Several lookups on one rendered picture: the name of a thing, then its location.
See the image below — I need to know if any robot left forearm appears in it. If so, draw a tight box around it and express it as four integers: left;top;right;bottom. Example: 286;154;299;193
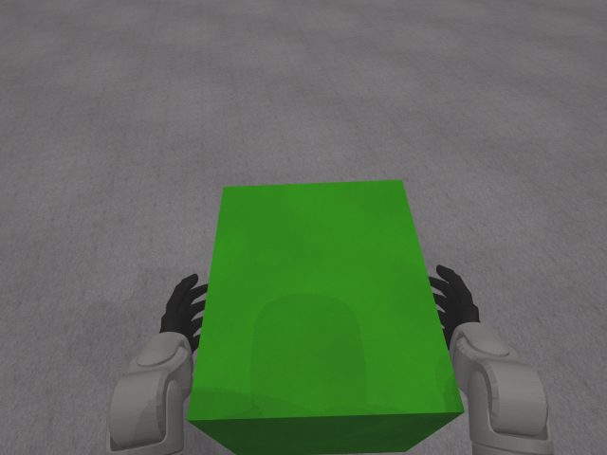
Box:
104;332;193;455

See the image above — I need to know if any robot right forearm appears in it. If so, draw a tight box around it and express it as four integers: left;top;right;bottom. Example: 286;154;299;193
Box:
449;322;555;455

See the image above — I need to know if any right robot hand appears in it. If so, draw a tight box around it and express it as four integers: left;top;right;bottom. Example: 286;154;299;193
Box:
428;264;480;350

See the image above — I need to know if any left robot hand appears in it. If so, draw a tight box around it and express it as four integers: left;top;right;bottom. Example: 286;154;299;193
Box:
159;274;208;353

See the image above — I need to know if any carton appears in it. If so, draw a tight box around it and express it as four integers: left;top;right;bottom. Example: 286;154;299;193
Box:
187;180;465;455

